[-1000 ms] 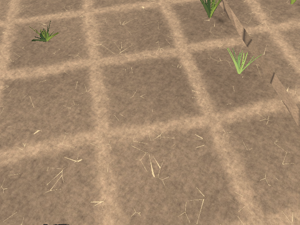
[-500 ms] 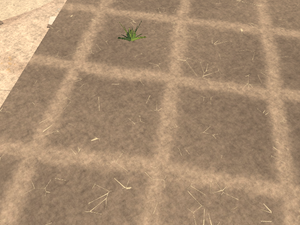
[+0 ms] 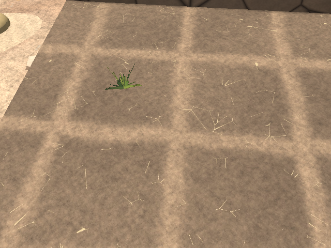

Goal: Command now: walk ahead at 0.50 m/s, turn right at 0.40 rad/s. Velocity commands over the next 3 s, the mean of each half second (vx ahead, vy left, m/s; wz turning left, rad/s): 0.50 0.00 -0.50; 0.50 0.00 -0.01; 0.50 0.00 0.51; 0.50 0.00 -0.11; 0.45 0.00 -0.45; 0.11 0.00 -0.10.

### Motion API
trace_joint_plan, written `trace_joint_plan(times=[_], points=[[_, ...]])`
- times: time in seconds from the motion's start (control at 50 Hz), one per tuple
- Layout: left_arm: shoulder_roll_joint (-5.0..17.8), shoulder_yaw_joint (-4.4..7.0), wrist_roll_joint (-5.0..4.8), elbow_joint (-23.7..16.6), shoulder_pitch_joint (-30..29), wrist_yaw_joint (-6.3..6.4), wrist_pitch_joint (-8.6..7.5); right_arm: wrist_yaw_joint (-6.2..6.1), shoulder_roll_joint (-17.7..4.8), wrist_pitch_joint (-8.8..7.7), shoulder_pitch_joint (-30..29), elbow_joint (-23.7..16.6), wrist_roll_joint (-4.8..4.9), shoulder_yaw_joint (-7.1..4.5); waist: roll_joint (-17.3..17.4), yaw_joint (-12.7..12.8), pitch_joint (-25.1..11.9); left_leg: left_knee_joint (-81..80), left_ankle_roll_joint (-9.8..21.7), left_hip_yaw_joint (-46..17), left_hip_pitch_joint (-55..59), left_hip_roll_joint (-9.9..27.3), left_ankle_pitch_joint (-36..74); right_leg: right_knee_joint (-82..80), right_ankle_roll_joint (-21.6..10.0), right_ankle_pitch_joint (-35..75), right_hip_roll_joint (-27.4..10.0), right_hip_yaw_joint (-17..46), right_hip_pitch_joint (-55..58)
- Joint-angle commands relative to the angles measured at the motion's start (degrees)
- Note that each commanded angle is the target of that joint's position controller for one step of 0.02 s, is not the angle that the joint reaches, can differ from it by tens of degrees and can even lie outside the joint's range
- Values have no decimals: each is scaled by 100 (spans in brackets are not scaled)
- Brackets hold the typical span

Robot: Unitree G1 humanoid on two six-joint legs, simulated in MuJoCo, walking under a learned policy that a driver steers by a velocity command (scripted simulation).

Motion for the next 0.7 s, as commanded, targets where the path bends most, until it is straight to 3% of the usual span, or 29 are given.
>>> trace_joint_plan(times=[0.02,0.04,0.06,0.1,0.14,0.2,0.28,0.34,0.38,0.4,0.42,0.44,0.46,0.48,0.5,0.52,0.54,0.58,0.64,0.7], points=[[889,276,5,-135,1180,109,46,120,-763,-434,-557,-836,174,-74,-297,675,-943,1861,14,-493,-3532,378,355,-1671,-1269,-966,-1887,3479,3711],[786,233,31,-202,906,120,66,102,-739,-461,-720,-873,54,-90,27,477,-498,1335,-18,-412,-3351,544,593,-1795,-1190,-427,-1691,3031,2896],[694,190,81,-269,753,140,60,77,-749,-433,-669,-886,-39,-127,-50,280,-369,956,-68,-409,-2976,683,780,-1917,-1148,122,-1507,2724,2376],[694,192,67,-347,625,182,77,52,-624,-336,-440,-884,-87,-121,-315,72,-342,481,-241,-321,-2637,742,861,-2065,-1187,741,-1304,2380,1855],[827,235,41,-332,701,250,76,15,-495,-257,-559,-941,-96,-80,-347,71,-265,-104,-439,-164,-2574,703,1159,-2119,-1194,1203,-1177,2018,1448],[967,291,-20,-248,916,341,126,9,-298,-263,-1232,-1107,-93,1,-384,311,-174,-1472,-578,-94,-2209,505,2437,-2057,-903,1066,-830,1606,1066],[963,304,-75,-94,1356,398,237,89,-336,-340,-1876,-1268,32,-9,-493,578,-207,-2495,-573,-164,-1735,205,3179,-1763,-696,522,-862,1909,1240],[917,309,-66,-84,1403,427,299,136,-559,-407,-1848,-1283,70,-106,-623,457,-238,-2878,-392,-368,-1592,206,2657,-1251,-565,322,-1084,2473,1832],[823,292,-35,-142,1253,419,329,115,-708,-454,-1259,-1134,67,-207,-720,97,-404,-3175,-127,-252,-780,232,2406,-709,-390,560,-983,2559,1830],[571,199,6,-208,1225,391,310,75,-900,-481,-640,-1053,-18,-289,-552,-215,-940,-3113,152,-542,346,664,2290,229,-214,548,-700,2288,1518],[191,69,141,-309,1425,385,289,24,-1225,-452,211,-980,-48,-366,337,-428,-1780,-3041,474,-1670,1836,1716,2019,1886,20,-1020,-188,1623,719],[123,17,-94,-502,2168,369,223,86,-1562,-358,472,-739,-52,-456,2310,-14,-2086,-3649,1370,-4418,2984,2774,478,3461,263,-2757,196,1104,-1271],[724,123,-144,-272,1983,395,228,109,-926,-350,228,-877,33,-331,1264,-195,-1479,-3908,1212,-4327,2502,2562,-520,4021,353,-2326,-259,1294,-1728],[917,186,-88,-331,1361,384,249,96,-631,-328,40,-868,32,-247,685,-331,-811,-3942,972,-3280,1829,2256,-189,4062,384,-1756,-401,1144,-1777],[798,172,-28,-375,1073,388,259,116,-569,-309,-172,-860,-30,-200,285,-239,-491,-4037,893,-2624,1199,1985,626,3920,419,-1395,-553,1011,-1564],[711,177,23,-446,878,369,239,126,-470,-296,-303,-793,-48,-168,285,-156,-216,-4154,924,-2177,783,1777,1235,3620,433,-1175,-662,1007,-1498],[602,168,-5,-469,889,333,236,122,-415,-309,-353,-750,-79,-139,459,-31,-147,-4281,902,-1805,486,1624,1626,3410,426,-1054,-772,967,-1253],[400,121,-18,-466,921,296,249,140,-388,-347,-325,-641,-17,-141,581,58,-178,-4464,1013,-1394,316,1516,2137,2999,457,-1008,-805,801,-1090],[233,26,71,-620,474,260,224,129,-662,-345,-265,-484,52,-216,420,30,-96,-4691,1171,-1005,292,1579,2736,2041,541,-496,-933,610,-1211],[132,-53,70,-724,-94,189,138,112,-800,-272,-130,-346,111,-234,363,-157,-27,-4747,1057,-540,170,1384,2948,909,554,404,-898,369,-835]])
Next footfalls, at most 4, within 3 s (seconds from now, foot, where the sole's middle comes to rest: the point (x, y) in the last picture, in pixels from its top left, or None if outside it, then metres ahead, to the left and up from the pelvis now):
0.40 left None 0.43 0.10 -0.76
0.88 right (227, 213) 0.59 -0.23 -0.76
1.40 left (171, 149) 0.91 -0.01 -0.76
1.96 right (206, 98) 1.23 -0.22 -0.76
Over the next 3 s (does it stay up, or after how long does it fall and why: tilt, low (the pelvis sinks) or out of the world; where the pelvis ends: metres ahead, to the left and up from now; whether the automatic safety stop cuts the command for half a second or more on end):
stays up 1.45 -0.15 0.02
